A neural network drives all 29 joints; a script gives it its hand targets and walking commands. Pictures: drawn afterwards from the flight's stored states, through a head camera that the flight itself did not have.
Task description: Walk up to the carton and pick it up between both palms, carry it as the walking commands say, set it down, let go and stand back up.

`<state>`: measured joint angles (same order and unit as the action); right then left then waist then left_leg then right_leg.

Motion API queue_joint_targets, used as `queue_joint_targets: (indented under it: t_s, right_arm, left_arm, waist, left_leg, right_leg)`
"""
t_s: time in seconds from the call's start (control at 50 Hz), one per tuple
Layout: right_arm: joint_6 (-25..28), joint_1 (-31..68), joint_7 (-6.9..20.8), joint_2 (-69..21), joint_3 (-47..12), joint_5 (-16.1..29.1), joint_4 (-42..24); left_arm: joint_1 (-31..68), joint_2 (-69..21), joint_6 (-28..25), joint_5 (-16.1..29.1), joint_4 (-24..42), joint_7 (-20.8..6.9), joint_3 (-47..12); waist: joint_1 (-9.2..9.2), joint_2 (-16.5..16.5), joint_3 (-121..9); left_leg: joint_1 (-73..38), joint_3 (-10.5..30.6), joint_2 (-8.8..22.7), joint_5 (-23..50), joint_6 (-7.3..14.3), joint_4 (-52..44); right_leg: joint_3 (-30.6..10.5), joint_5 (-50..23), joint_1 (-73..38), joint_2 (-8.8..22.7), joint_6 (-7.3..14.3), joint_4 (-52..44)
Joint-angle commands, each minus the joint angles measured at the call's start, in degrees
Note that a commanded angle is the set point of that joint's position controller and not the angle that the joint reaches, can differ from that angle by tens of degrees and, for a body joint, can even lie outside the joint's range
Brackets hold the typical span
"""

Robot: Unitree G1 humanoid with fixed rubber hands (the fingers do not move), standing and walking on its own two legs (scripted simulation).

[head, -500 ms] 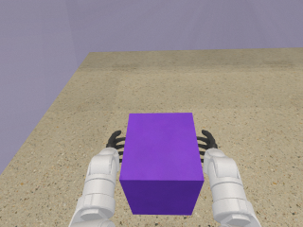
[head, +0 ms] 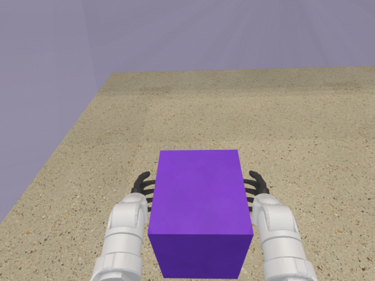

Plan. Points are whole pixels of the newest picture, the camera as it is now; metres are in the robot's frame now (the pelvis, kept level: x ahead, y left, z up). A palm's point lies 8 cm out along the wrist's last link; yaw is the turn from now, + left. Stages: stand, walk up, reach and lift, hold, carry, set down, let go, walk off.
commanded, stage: reach and lift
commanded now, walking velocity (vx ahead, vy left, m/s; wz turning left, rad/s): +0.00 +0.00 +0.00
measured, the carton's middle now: (199, 215) +0.31 +0.01 -0.01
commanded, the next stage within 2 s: hold in 0.06 s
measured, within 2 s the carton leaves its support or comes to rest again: neither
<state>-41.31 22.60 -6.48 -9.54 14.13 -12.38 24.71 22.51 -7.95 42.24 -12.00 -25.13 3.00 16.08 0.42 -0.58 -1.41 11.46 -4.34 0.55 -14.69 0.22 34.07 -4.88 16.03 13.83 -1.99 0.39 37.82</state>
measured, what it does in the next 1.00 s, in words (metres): stands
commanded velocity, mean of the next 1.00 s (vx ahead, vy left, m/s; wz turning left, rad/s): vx -0.13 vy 0.00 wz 0.00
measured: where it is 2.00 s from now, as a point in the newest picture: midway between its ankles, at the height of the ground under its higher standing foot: outside the picture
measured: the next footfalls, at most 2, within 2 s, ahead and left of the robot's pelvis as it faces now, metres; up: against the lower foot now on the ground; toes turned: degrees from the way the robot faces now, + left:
left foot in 1.48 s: -0.06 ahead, +0.14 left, +0.00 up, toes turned +6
right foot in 1.80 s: -0.14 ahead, -0.12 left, +0.00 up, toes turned +2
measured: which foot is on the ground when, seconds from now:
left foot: down 0.00-1.00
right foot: down 0.00-1.00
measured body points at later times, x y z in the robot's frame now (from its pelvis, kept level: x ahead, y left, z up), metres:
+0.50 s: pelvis +0.00 +0.00 +0.00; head -0.07 -0.01 +0.45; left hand +0.31 +0.15 +0.05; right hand +0.32 -0.13 +0.05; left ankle +0.05 +0.12 -0.72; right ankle +0.06 -0.11 -0.72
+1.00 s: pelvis -0.01 +0.02 +0.00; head -0.04 +0.02 +0.45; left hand +0.29 +0.17 +0.11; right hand +0.30 -0.11 +0.11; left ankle +0.05 +0.12 -0.72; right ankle +0.06 -0.10 -0.72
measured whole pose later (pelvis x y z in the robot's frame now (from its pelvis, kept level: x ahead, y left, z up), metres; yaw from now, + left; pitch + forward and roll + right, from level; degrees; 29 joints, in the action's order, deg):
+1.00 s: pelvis -0.01 +0.02 +0.00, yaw +0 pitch +0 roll +0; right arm -62.4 20.1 -8.7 -10.3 9.5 -6.0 -8.4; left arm 19.5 -10.0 64.6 -5.1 10.1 8.1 11.8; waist 0.4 0.1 -3.9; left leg 23.6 -4.3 0.5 -13.7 1.5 37.4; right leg -4.9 13.4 24.2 -1.8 -0.4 37.7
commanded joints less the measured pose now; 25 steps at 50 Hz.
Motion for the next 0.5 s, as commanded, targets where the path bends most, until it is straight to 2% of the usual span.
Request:
queue_joint_targets:
  t_s: [0.0,0.02,0.04,0.06,0.08,0.1,0.12,0.14,0.16,0.18,0.2,0.22,0.24,0.26,0.28,0.3,0.32,0.34,0.36,0.38,0.4,0.42,0.44,0.46,0.48]
  right_arm:
    - [1.72,39.36,17.83,-64.13,-29.69,15.34,-0.1]
    - [2.0,40.12,17.7,-63.81,-30.31,15.68,-2.44]
    - [1.89,37.68,17.85,-64.81,-31.12,16.04,-2.38]
    - [1.75,37.48,17.75,-65.06,-31.82,16.56,-2.22]
    - [2.36,39.23,18.11,-63.2,-31.57,15.97,-5.07]
    - [2.65,39.82,18.14,-63.57,-33.61,17.97,-7.09]
    - [1.62,36.4,18.4,-63.9,-32.9,16.51,-5.31]
    - [1.46,36.49,18.34,-65.23,-33.61,17.23,-5.65]
    - [1.56,36.14,18.24,-64.72,-34.31,17.95,-6.04]
    - [1.24,35.76,17.95,-64.81,-35.09,17.17,-7.2]
    - [1.14,36.57,18.2,-64.22,-36.64,17.86,-9.89]
    - [1.52,34.25,17.76,-63.75,-36.0,17.31,-9.38]
    - [0.92,35.2,17.9,-63.41,-34.42,17.09,-7.75]
    - [1.02,34.57,18.02,-63.25,-34.58,17.0,-6.65]
    - [0.8,34.85,18.1,-63.23,-34.36,17.32,-7.35]
    - [-0.31,31.85,18.28,-62.63,-32.88,15.76,-3.5]
    - [0.33,33.31,18.17,-63.14,-32.36,15.99,-5.02]
    - [-0.22,33.8,18.41,-62.73,-32.07,15.01,-4.18]
    - [0.12,33.0,18.24,-61.67,-31.05,14.89,-4.58]
    - [-0.04,33.09,18.7,-63.23,-32.28,15.87,-3.91]
    - [0.69,37.09,18.62,-63.71,-33.16,17.11,-6.55]
    - [0.3,36.5,18.69,-62.24,-32.01,15.7,-5.91]
    - [0.79,38.87,18.6,-62.9,-32.47,15.96,-7.45]
    - [0.33,34.97,18.25,-61.16,-30.45,14.67,-5.04]
    - [0.64,35.24,18.35,-63.47,-33.52,16.66,-7.75]
  left_arm:
    - [44.23,-60.18,-2.64,15.64,4.1,-15.76,-34.28]
    - [43.38,-61.87,-2.61,15.79,3.66,-15.93,-34.55]
    - [41.85,-60.61,-2.66,15.57,4.42,-15.86,-34.54]
    - [43.39,-60.99,-2.73,16.45,5.19,-15.76,-35.11]
    - [41.06,-62.69,-2.55,16.05,5.91,-15.75,-36.25]
    - [39.14,-62.87,-2.56,15.9,4.73,-15.51,-36.18]
    - [40.17,-61.67,-2.62,16.47,8.69,-15.35,-37.51]
    - [39.67,-61.0,-2.29,16.14,8.51,-15.25,-36.3]
    - [39.66,-61.98,-2.34,17.34,6.91,-15.35,-36.94]
    - [38.76,-62.42,-2.14,17.39,8.27,-15.54,-38.35]
    - [35.17,-63.44,-1.91,17.07,6.95,-15.78,-37.65]
    - [35.29,-64.13,-1.61,17.32,7.86,-15.54,-39.19]
    - [38.86,-62.43,-1.74,17.38,9.29,-15.56,-37.79]
    - [38.83,-62.32,-1.91,16.74,9.19,-15.35,-38.23]
    - [36.69,-61.48,-1.1,16.66,7.48,-15.5,-36.94]
    - [33.39,-59.93,-0.57,14.38,4.64,-15.37,-35.0]
    - [40.16,-60.59,-0.98,16.48,9.19,-16.0,-37.37]
    - [37.47,-60.31,-0.89,15.87,7.59,-15.68,-36.43]
    - [37.1,-62.01,-0.63,16.12,6.59,-15.67,-36.12]
    - [38.66,-59.73,-1.16,16.25,9.07,-15.29,-37.05]
    - [39.31,-61.58,-1.41,17.04,7.65,-15.44,-36.59]
    - [36.49,-61.78,-0.45,15.43,5.38,-15.3,-35.84]
    - [36.61,-62.96,-0.61,16.05,4.8,-15.64,-35.84]
    - [37.24,-61.7,-0.63,15.35,5.96,-15.38,-36.04]
    - [38.51,-61.89,-1.05,16.71,8.91,-15.38,-37.54]
  waist:
    - [-0.38,-2.36,-13.11]
    - [-0.19,-1.97,-14.62]
    - [0.66,-0.72,-14.41]
    - [1.04,0.57,-13.96]
    - [-1.0,0.97,-15.5]
    - [1.19,2.34,-17.46]
    - [0.48,0.43,-17.79]
    - [1.68,-0.33,-18.01]
    - [0.69,-1.06,-17.98]
    - [0.4,-1.83,-20.1]
    - [1.08,-2.85,-20.26]
    - [0.51,0.32,-21.71]
    - [0.09,-0.14,-19.28]
    - [0.34,0.61,-19.79]
    - [0.15,0.9,-17.36]
    - [0.55,-0.23,-13.63]
    - [-0.36,0.32,-15.53]
    - [-0.58,-1.07,-15.25]
    - [-1.26,1.09,-14.33]
    - [-0.42,-0.31,-13.04]
    - [0.35,-1.12,-14.33]
    - [0.22,0.07,-13.19]
    - [0.13,-1.3,-15.74]
    - [-0.88,0.91,-11.18]
    - [0.18,0.6,-15.0]
  left_leg:
    - [-6.82,9.32,-3.92,-1.37,1.95,-6.15]
    - [-7.87,9.51,-3.79,-1.14,2.11,-6.17]
    - [-7.35,9.3,-3.75,0.3,1.62,-6.49]
    - [-5.04,9.26,-3.65,-0.85,1.63,-7.1]
    - [-6.87,9.45,-3.99,0.45,1.29,-7.31]
    - [-6.48,10.36,-3.14,4.75,1.75,-7.01]
    - [-8.53,9.48,-4.15,3.94,1.46,-7.57]
    - [-7.93,9.61,-3.68,4.78,1.67,-7.56]
    - [-9.01,9.51,-3.78,4.86,1.7,-6.63]
    - [-8.41,9.82,-3.88,5.46,1.84,-7.17]
    - [-9.08,10.71,-3.86,8.39,1.99,-7.08]
    - [-10.15,9.6,-4.36,9.82,1.09,-6.7]
    - [-8.89,10.62,-3.44,7.0,1.31,-6.67]
    - [-8.9,10.91,-3.63,6.89,1.16,-6.69]
    - [-6.54,10.19,-3.64,4.73,1.41,-6.98]
    - [-6.54,10.07,-3.88,4.37,1.6,-8.09]
    - [-7.32,9.98,-4.23,3.55,1.12,-7.37]
    - [-6.94,10.42,-3.85,1.1,1.47,-7.54]
    - [-6.86,11.04,-3.54,-0.26,1.31,-8.35]
    - [-5.52,10.53,-3.66,0.21,1.68,-8.48]
    - [-5.96,10.66,-3.51,0.94,2.09,-7.76]
    - [-5.73,10.76,-3.64,-1.09,1.7,-7.9]
    - [-6.7,9.98,-4.14,-0.51,1.71,-7.8]
    - [-5.85,10.92,-3.56,-1.04,1.44,-8.33]
    - [-6.65,10.04,-4.06,1.28,1.4,-6.99]
  right_leg:
    - [-3.46,5.15,-0.12,0.24,0.63,-13.97]
    - [-3.34,5.32,0.01,-0.01,0.85,-13.9]
    - [-3.25,1.5,-1.78,0.27,0.53,-13.62]
    - [-3.13,1.66,-3.52,-0.14,0.74,-13.27]
    - [-2.71,-0.12,-3.1,-0.35,0.63,-12.89]
    - [-2.43,-5.67,-4.57,-0.4,0.89,-11.5]
    - [-2.58,-4.51,-4.64,-0.52,0.32,-12.96]
    - [-2.6,-6.04,-4.45,-0.31,0.2,-12.47]
    - [-2.98,-4.65,-4.69,-0.55,0.31,-12.71]
    - [-2.84,-6.08,-6.38,-0.67,0.13,-12.73]
    - [-2.63,-9.99,-5.86,-0.66,0.06,-12.19]
    - [-3.04,-11.82,-7.42,-0.51,0.34,-12.62]
    - [-2.8,-7.69,-5.11,-0.5,0.49,-12.15]
    - [-3.2,-7.72,-4.72,-0.32,0.7,-12.42]
    - [-3.21,-5.81,-5.75,-0.24,0.6,-12.65]
    - [-2.85,-5.72,-4.05,-0.1,0.24,-13.75]
    - [-3.55,-3.84,-3.23,-0.09,0.44,-13.85]
    - [-3.02,-1.38,-3.57,-0.16,0.18,-13.28]
    - [-2.95,0.02,-3.06,-0.4,1.31,-13.28]
    - [-2.3,-1.07,-3.78,-0.76,0.84,-13.0]
    - [-3.32,-0.18,-3.54,-0.59,1.1,-12.91]
    - [-2.83,0.64,-3.64,-0.64,1.21,-12.72]
    - [-2.89,0.9,-4.47,-0.64,0.9,-13.2]
    - [-3.1,1.39,-1.88,-0.12,1.25,-13.39]
    - [-3.14,-0.98,-4.05,-0.54,1.06,-12.75]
